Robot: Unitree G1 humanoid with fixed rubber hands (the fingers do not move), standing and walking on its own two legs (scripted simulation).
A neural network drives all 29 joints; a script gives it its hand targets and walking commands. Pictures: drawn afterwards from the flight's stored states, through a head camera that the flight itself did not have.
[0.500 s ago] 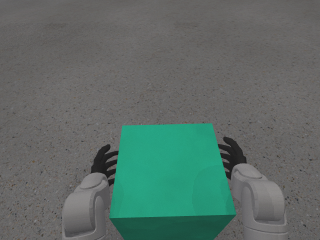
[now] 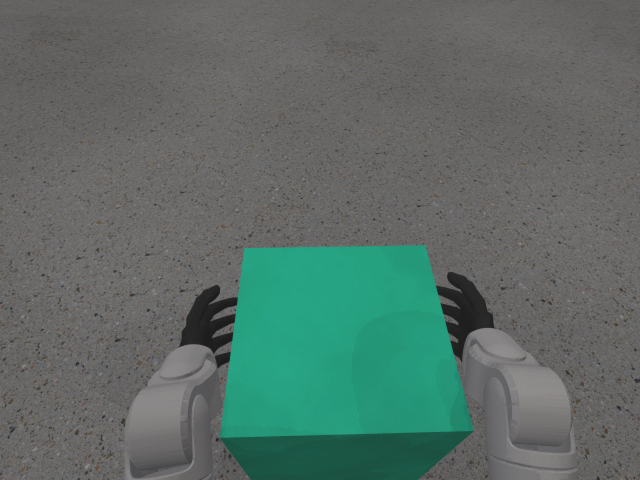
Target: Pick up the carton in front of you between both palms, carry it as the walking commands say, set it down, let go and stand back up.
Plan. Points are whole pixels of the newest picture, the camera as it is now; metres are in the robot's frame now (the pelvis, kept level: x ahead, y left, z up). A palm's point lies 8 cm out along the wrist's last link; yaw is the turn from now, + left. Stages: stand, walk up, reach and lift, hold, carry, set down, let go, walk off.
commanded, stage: carry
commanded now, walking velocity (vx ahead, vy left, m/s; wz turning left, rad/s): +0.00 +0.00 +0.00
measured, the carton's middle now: (335, 373) +0.27 +0.00 +0.00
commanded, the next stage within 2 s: none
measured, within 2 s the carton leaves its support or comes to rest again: neither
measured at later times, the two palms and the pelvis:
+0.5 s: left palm (205, 284) +0.36 +0.17 +0.06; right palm (434, 264) +0.38 -0.13 +0.06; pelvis +0.11 +0.00 -0.01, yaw +3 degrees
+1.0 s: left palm (200, 320) +0.34 +0.18 +0.01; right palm (422, 300) +0.36 -0.12 +0.02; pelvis +0.07 +0.01 -0.02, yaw +3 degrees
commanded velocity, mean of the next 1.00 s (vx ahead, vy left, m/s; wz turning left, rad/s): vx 0.00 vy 0.00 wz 0.00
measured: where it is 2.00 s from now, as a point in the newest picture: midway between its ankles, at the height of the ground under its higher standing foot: outside the picture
